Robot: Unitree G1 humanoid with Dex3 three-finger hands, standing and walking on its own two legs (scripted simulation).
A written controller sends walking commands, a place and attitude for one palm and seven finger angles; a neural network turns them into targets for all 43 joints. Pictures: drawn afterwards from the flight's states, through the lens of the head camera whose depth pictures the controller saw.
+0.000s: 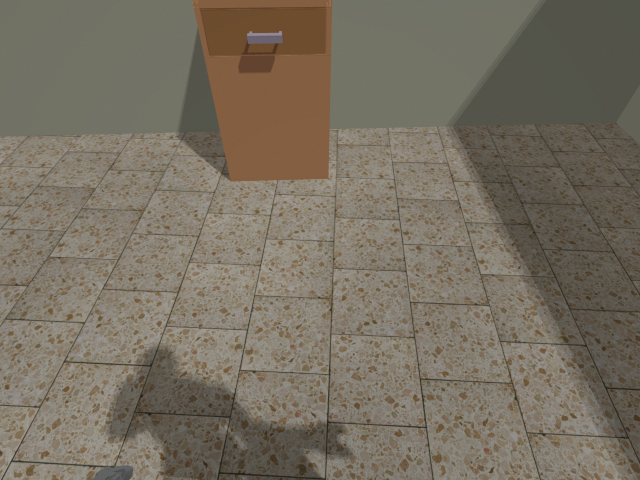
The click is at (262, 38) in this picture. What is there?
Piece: drawer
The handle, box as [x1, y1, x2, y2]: [247, 31, 282, 43]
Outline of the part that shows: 247,33 248,43 282,42 281,31 279,31 278,33 252,33 251,31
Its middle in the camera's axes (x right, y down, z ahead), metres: -0.21 -0.75 +1.44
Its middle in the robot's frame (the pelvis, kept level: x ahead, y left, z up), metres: +1.57 +0.28 -0.06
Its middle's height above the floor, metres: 0.71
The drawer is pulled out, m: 0.00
